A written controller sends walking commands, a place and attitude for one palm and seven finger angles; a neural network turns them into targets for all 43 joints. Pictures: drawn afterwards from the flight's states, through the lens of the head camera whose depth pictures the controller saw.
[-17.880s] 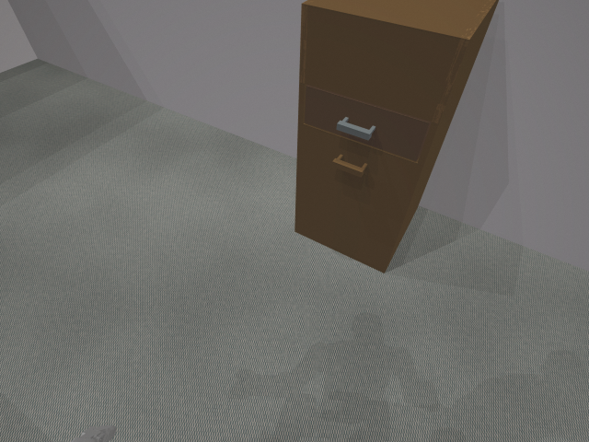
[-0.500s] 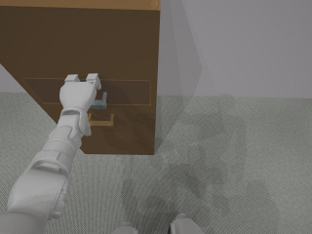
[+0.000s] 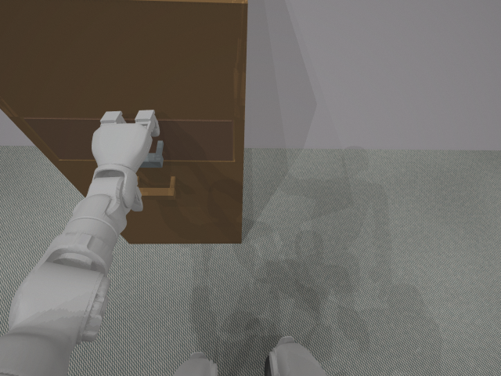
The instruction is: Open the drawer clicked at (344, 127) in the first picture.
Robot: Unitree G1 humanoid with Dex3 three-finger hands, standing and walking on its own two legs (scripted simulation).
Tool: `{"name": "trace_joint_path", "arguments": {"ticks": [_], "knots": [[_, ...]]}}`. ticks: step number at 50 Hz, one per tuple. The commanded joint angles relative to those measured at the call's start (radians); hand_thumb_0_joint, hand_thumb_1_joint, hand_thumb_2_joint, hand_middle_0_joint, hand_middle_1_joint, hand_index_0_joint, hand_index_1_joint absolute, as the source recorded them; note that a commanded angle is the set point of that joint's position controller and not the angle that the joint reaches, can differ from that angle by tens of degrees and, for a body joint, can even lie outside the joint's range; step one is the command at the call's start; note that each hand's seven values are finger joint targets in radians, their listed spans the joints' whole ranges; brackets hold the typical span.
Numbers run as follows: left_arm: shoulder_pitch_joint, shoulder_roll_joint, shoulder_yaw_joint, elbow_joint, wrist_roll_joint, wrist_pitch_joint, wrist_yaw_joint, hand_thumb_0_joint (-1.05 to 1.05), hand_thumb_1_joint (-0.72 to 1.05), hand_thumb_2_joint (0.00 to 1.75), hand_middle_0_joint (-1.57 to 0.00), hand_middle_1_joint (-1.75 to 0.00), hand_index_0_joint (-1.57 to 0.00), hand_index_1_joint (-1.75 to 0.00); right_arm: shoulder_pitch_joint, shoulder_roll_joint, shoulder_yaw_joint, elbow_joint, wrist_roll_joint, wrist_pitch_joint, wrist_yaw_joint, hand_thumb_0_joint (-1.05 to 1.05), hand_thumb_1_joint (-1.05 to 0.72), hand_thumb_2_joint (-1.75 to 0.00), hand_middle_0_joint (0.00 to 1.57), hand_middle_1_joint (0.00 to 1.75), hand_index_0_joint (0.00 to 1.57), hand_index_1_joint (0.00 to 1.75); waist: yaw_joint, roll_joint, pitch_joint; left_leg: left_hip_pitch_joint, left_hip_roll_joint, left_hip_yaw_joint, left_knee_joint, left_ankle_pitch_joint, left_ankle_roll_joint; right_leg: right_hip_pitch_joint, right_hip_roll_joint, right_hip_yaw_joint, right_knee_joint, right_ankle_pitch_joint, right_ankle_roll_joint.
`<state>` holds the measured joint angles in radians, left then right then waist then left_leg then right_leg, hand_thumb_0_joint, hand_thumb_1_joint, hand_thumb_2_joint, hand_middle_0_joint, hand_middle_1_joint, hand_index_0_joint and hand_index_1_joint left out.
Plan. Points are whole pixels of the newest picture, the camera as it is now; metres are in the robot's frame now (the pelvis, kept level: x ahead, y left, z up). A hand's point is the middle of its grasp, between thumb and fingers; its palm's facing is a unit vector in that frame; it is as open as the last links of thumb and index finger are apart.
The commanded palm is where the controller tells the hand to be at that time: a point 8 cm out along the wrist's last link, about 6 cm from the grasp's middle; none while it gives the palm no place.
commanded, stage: re-aim the fingers above the handle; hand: left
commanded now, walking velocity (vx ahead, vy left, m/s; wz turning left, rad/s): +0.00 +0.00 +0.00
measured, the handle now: (136, 152) +0.55 +0.20 -0.06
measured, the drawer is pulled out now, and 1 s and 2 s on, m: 0.00 0.00 0.00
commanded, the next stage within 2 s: lower the fingers behind the handle in 1.26 s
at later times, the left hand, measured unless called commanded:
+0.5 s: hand (122, 164) +0.48 +0.20 -0.01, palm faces -0.05 -0.02 -1.00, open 13.8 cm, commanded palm +0.47 +0.20 +0.05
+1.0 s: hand (125, 166) +0.47 +0.19 +0.00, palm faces -0.03 -0.03 -1.00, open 13.8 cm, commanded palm +0.46 +0.20 +0.05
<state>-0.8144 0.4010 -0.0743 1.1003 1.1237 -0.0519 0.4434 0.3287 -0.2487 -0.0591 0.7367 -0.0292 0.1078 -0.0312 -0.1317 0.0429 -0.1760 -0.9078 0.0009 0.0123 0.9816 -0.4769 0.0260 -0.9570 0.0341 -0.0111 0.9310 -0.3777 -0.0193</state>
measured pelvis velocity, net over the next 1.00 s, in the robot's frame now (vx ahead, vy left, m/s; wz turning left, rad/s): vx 0.00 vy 0.00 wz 0.00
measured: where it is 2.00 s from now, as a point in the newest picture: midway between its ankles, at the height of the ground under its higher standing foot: outside the picture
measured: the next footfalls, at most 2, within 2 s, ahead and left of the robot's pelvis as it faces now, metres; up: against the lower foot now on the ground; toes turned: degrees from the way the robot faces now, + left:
none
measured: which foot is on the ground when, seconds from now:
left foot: down 0.00-1.00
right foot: down 0.00-1.00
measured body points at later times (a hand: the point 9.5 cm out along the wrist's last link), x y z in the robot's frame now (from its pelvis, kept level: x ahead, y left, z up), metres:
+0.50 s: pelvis +0.00 +0.00 +0.00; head +0.12 +0.00 +0.43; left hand +0.48 +0.20 +0.05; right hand +0.02 -0.28 -0.13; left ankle -0.02 +0.10 -0.68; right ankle +0.03 -0.11 -0.68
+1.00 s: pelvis +0.00 +0.00 +0.00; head +0.11 +0.00 +0.44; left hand +0.47 +0.19 +0.05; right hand +0.03 -0.27 -0.13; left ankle -0.02 +0.10 -0.68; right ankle +0.03 -0.11 -0.68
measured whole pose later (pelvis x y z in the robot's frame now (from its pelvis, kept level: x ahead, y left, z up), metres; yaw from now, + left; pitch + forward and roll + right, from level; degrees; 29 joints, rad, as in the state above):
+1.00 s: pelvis +0.00 +0.00 +0.00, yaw +0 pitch +22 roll -1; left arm -0.76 0.41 -0.06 1.06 1.13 -0.08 0.44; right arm 0.31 -0.24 -0.05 0.72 -0.03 0.11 -0.03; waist -0.11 0.04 -0.18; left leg -0.88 0.00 0.01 0.97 -0.48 0.03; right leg -0.93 0.03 -0.01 0.92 -0.38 -0.02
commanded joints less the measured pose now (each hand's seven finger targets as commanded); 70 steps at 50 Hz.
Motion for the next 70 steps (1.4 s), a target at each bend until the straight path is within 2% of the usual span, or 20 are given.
{"name": "trace_joint_path", "arguments": {"ticks": [1,5,9,10,11,12,14,16,18,25,29,32,34,39,44,48,51,55,62,70], "knots": [[-0.455,0.239,0.067,-0.169,0.005,0.028,0.055,0.0,-0.5,0.3,-0.3,-1.2,-0.3,-1.2,0.123,-0.164,-0.044,-0.058,-0.008,-0.015,-0.007,0.0,-0.9,-0.9,0.2,0.3,0.2,0.3,-0.012,0.04,-0.432,0.259,-0.019,-0.018,-0.1,0.373,0.006,0.25,0.018,0.001,-0.092,0.279,-0.026],[-0.405,0.246,0.062,-0.113,-0.001,0.058,0.037,0.0,-0.5,0.3,-0.3,-1.2,-0.3,-1.2,0.119,-0.167,-0.034,-0.075,-0.002,-0.011,-0.007,0.0,-0.9,-0.9,0.2,0.3,0.2,0.3,-0.007,-0.003,-0.395,0.207,-0.024,-0.005,-0.105,0.332,0.013,0.284,0.016,0.007,-0.102,0.272,-0.019],[-0.424,0.229,0.046,-0.163,-0.009,0.03,0.006,0.0,-0.5,0.3,-0.3,-1.2,-0.3,-1.2,0.127,-0.161,-0.038,-0.087,-0.001,-0.021,-0.016,0.0,-0.9,-0.9,0.2,0.3,0.2,0.3,-0.013,0.002,-0.444,0.232,-0.023,-0.003,-0.095,0.347,0.016,0.299,0.014,0.014,-0.1,0.3,-0.016],[-0.437,0.323,0.108,-0.175,-0.006,0.017,0.002,0.0,-0.5,0.3,-0.3,-1.2,-0.3,-1.2,0.129,-0.172,-0.035,-0.078,0.0,-0.019,-0.02,0.0,-0.9,-0.9,0.2,0.3,0.2,0.3,-0.004,-0.008,-0.447,0.217,-0.021,-0.005,-0.09,0.347,0.017,0.307,0.011,0.02,-0.092,0.304,-0.015],[-0.424,0.332,0.116,-0.183,-0.01,0.005,-0.004,0.0,-0.5,0.3,-0.3,-1.2,-0.3,-1.2,0.128,-0.172,-0.034,-0.079,-0.003,-0.017,-0.023,0.0,-0.9,-0.9,0.2,0.3,0.2,0.3,0.003,-0.008,-0.461,0.213,-0.024,-0.009,-0.088,0.363,0.017,0.318,0.013,0.02,-0.082,0.319,-0.017],[-0.41,0.278,0.076,-0.182,-0.006,-0.006,-0.006,0.0,-0.5,0.3,-0.3,-1.2,-0.3,-1.2,0.129,-0.162,-0.036,-0.087,-0.002,-0.021,-0.023,0.0,-0.9,-0.9,0.2,0.3,0.2,0.3,-0.003,0.003,-0.46,0.215,-0.026,-0.005,-0.087,0.354,0.017,0.309,0.012,0.019,-0.088,0.312,-0.015],[-0.411,0.262,0.074,-0.212,-0.004,-0.028,-0.001,0.0,-0.5,0.3,-0.3,-1.2,-0.3,-1.2,0.136,-0.161,-0.043,-0.079,-0.005,-0.027,-0.021,0.0,-0.9,-0.9,0.2,0.3,0.2,0.3,-0.004,0.023,-0.465,0.247,-0.021,-0.007,-0.079,0.386,0.015,0.286,0.015,0.015,-0.085,0.325,-0.018],[-0.387,0.27,0.091,-0.214,-0.01,-0.037,0.005,0.0,-0.5,0.3,-0.3,-1.2,-0.3,-1.2,0.139,-0.161,-0.047,-0.073,-0.008,-0.026,-0.019,0.0,-0.9,-0.9,0.2,0.3,0.2,0.3,0.0,0.014,-0.488,0.253,-0.021,-0.009,-0.068,0.416,0.014,0.293,0.016,0.017,-0.078,0.351,-0.018],[-0.383,0.25,0.072,-0.192,-0.01,-0.034,0.01,0.0,-0.5,0.3,-0.3,-1.2,-0.3,-1.2,0.137,-0.16,-0.047,-0.064,-0.005,-0.024,-0.017,0.0,-0.9,-0.9,0.2,0.3,0.2,0.3,-0.009,0.014,-0.432,0.228,-0.021,-0.006,-0.072,0.385,0.013,0.274,0.016,0.016,-0.088,0.331,-0.017],[-0.427,0.232,0.059,-0.241,-0.005,-0.027,0.025,0.0,-0.5,0.3,-0.3,-1.2,-0.3,-1.2,0.142,-0.159,-0.055,-0.056,-0.008,-0.018,-0.012,0.0,-0.9,-0.9,0.2,0.3,0.2,0.3,-0.015,0.056,-0.484,0.311,-0.017,-0.019,-0.073,0.457,0.005,0.259,0.021,0.005,-0.087,0.353,-0.022],[-0.373,0.251,0.086,-0.235,-0.006,-0.019,0.03,0.0,-0.5,0.3,-0.3,-1.2,-0.3,-1.2,0.13,-0.16,-0.051,-0.058,-0.011,-0.01,-0.008,0.0,-0.9,-0.9,0.2,0.3,0.2,0.3,0.013,0.068,-0.474,0.317,-0.017,-0.016,-0.081,0.487,0.001,0.276,0.023,0.0,-0.085,0.367,-0.023],[-0.363,0.236,0.075,-0.205,-0.003,-0.001,0.037,0.0,-0.5,0.3,-0.3,-1.2,-0.3,-1.2,0.123,-0.159,-0.048,-0.063,-0.008,-0.004,-0.005,0.0,-0.9,-0.9,0.2,0.3,0.2,0.3,0.007,0.038,-0.432,0.284,-0.018,-0.011,-0.092,0.456,0.005,0.288,0.023,0.002,-0.095,0.359,-0.023],[-0.341,0.282,0.108,-0.211,0.001,0.006,0.037,0.0,-0.5,0.3,-0.3,-1.2,-0.3,-1.2,0.115,-0.165,-0.045,-0.069,-0.008,0.002,-0.005,0.0,-0.9,-0.9,0.2,0.3,0.2,0.3,0.025,0.033,-0.446,0.275,-0.021,-0.007,-0.099,0.459,0.005,0.319,0.02,0.007,-0.093,0.375,-0.023],[-0.329,0.206,0.054,-0.228,-0.006,-0.002,0.023,0.0,-0.5,0.3,-0.3,-1.2,-0.3,-1.2,0.109,-0.155,-0.05,-0.08,-0.004,0.001,-0.006,0.0,-0.9,-0.9,0.2,0.3,0.2,0.3,0.012,0.015,-0.424,0.292,-0.018,-0.005,-0.108,0.445,0.007,0.32,0.02,0.008,-0.111,0.368,-0.021],[-0.374,0.188,0.04,-0.254,-0.003,-0.028,0.026,0.0,-0.5,0.3,-0.3,-1.2,-0.3,-1.2,0.113,-0.151,-0.054,-0.072,-0.005,-0.01,-0.011,0.0,-0.9,-0.9,0.2,0.3,0.2,0.3,-0.001,0.02,-0.422,0.306,-0.016,-0.014,-0.106,0.424,0.005,0.281,0.019,0.003,-0.107,0.331,-0.022],[-0.385,0.259,0.092,-0.217,0.004,-0.022,0.046,0.0,-0.5,0.3,-0.3,-1.2,-0.3,-1.2,0.108,-0.159,-0.049,-0.059,-0.007,-0.01,-0.01,0.0,-0.9,-0.9,0.2,0.3,0.2,0.3,0.004,0.019,-0.403,0.272,-0.019,-0.014,-0.1,0.396,0.007,0.264,0.017,0.007,-0.099,0.307,-0.024],[-0.399,0.27,0.097,-0.222,0.006,-0.011,0.052,0.0,-0.5,0.3,-0.3,-1.2,-0.3,-1.2,0.106,-0.16,-0.047,-0.063,-0.01,-0.012,-0.007,0.0,-0.9,-0.9,0.2,0.3,0.2,0.3,0.011,0.031,-0.446,0.27,-0.023,-0.014,-0.097,0.403,0.005,0.287,0.018,0.008,-0.089,0.318,-0.026],[-0.382,0.23,0.057,-0.18,-0.003,0.012,0.033,0.0,-0.5,0.3,-0.3,-1.2,-0.3,-1.2,0.11,-0.159,-0.046,-0.068,-0.002,-0.012,-0.007,0.0,-0.9,-0.9,0.2,0.3,0.2,0.3,-0.004,0.01,-0.417,0.256,-0.022,-0.009,-0.1,0.374,0.009,0.286,0.018,0.008,-0.105,0.304,-0.021],[-0.419,0.214,0.04,-0.223,-0.01,-0.033,0.0,0.0,-0.5,0.3,-0.3,-1.2,-0.3,-1.2,0.125,-0.156,-0.051,-0.065,-0.005,-0.024,-0.018,0.0,-0.9,-0.9,0.2,0.3,0.2,0.3,-0.016,0.04,-0.437,0.288,-0.018,-0.016,-0.092,0.396,0.008,0.26,0.018,0.007,-0.101,0.311,-0.021],[-0.371,0.267,0.091,-0.166,0.006,-0.01,0.045,0.0,-0.5,0.3,-0.3,-1.2,-0.3,-1.2,0.123,-0.165,-0.044,-0.059,-0.01,-0.018,-0.006,0.0,-0.9,-0.9,0.2,0.3,0.2,0.3,0.008,0.029,-0.42,0.235,-0.02,-0.015,-0.084,0.395,0.005,0.253,0.021,0.003,-0.079,0.303,-0.025]]}}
